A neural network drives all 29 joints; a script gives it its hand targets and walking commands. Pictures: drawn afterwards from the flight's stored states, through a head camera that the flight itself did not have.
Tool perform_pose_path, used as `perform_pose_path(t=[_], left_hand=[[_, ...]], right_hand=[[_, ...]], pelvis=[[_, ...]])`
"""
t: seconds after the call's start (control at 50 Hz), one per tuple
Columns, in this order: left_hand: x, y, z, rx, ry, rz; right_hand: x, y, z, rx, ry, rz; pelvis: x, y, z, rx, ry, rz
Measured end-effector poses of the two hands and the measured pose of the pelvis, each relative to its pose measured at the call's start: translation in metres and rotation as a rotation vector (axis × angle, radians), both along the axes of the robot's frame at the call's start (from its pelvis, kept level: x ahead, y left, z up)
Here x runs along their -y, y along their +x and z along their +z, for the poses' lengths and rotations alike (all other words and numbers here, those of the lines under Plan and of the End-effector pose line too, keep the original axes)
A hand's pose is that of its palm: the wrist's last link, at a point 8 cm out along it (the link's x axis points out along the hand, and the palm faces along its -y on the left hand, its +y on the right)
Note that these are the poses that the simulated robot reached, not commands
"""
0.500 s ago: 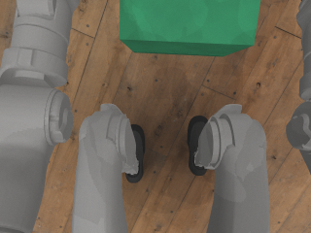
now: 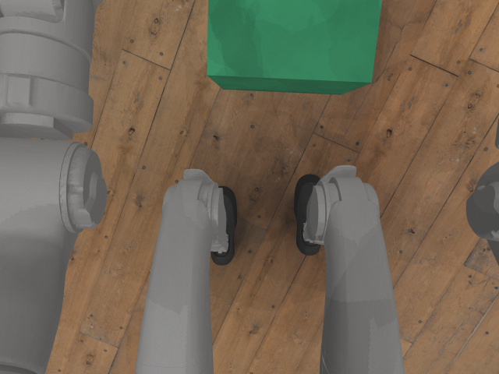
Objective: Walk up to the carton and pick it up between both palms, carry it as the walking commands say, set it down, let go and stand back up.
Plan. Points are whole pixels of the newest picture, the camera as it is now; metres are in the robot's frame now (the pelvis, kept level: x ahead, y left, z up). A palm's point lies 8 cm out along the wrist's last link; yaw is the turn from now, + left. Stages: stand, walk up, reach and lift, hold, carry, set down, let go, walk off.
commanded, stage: set down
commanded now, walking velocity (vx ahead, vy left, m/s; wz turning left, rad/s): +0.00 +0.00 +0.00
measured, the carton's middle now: (289, 18) +0.60 -0.05 -0.41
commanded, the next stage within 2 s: let go in 0.56 s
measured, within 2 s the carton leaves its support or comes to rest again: neither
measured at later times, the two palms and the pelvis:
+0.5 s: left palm out of the picture +0.59 +0.18 +0.06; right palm out of the picture +0.56 -0.26 +0.04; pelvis +0.01 +0.00 +0.12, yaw +0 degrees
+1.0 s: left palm out of the picture +0.49 +0.22 +0.11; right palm out of the picture +0.45 -0.29 +0.11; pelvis +0.09 +0.00 +0.20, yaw +0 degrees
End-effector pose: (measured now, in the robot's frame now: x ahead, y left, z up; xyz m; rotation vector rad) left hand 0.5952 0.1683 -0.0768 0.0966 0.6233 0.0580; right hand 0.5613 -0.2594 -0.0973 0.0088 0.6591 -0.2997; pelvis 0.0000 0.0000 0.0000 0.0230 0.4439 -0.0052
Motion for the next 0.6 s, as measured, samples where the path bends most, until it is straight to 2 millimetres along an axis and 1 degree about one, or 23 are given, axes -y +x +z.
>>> perform_pose_path(t=[0.18,0.4,0.5,0.6], left_hand=[[-0.003,-0.004,0.051,-0.004,0.002,-0.005],[-0.002,-0.002,0.116,-0.006,-0.001,-0.022],[-0.010,-0.001,0.137,-0.006,0.022,-0.038],[-0.025,-0.007,0.144,-0.045,0.063,-0.043]], right_hand=[[0.002,0.000,0.057,0.012,0.001,0.006],[0.004,0.002,0.122,0.020,0.008,0.017],[0.005,0.003,0.142,0.030,0.024,0.041],[0.001,0.001,0.150,0.009,0.038,0.056]], pelvis=[[0.001,-0.002,0.047,0.013,0.000,-0.001],[0.002,0.001,0.106,0.014,-0.001,-0.002],[0.004,0.009,0.122,-0.048,0.002,-0.001],[0.004,0.022,0.136,-0.113,0.003,0.000]])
